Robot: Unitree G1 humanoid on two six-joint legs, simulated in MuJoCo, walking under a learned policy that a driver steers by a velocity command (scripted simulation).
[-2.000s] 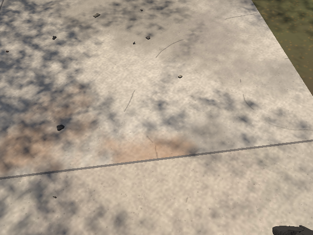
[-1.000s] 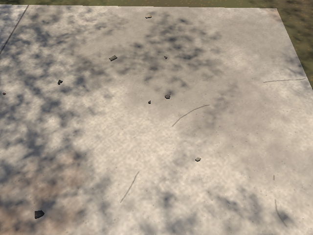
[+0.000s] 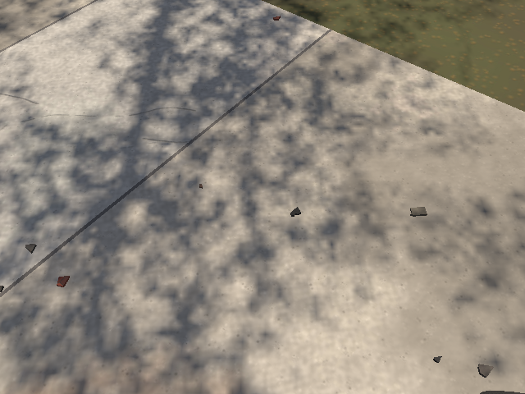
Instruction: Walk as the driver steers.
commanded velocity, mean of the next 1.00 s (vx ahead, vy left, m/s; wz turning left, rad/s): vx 0.50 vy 0.00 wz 0.42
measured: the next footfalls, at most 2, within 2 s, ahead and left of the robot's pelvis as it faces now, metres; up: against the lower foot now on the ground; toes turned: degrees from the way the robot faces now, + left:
left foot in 0.14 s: +0.25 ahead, +0.13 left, +0.00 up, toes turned +7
right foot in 0.62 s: +0.56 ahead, +0.00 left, +0.00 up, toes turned +23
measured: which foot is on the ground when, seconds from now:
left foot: up 0.00-0.12, down 0.14-0.64, up 0.66-1.00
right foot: down 0.00-0.14, up 0.16-0.60, down 0.62-1.00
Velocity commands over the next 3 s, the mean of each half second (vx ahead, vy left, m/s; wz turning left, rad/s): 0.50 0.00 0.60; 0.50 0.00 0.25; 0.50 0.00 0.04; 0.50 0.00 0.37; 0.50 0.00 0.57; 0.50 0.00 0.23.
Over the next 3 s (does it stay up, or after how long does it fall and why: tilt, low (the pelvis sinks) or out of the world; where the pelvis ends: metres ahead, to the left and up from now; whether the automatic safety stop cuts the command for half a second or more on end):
stays up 1.42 0.78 0.01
